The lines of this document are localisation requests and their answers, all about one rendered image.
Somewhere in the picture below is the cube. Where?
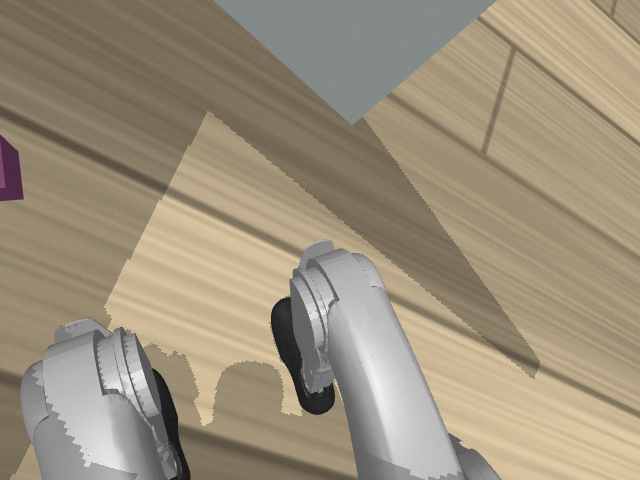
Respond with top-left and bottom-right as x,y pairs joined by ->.
0,135 -> 24,201

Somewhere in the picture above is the left robot foot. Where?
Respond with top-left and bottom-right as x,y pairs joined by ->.
152,368 -> 191,480

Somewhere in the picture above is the right robot hand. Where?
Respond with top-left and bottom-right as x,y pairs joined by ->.
448,433 -> 501,480

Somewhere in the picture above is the right robot foot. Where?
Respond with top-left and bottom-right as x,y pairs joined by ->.
271,297 -> 335,415

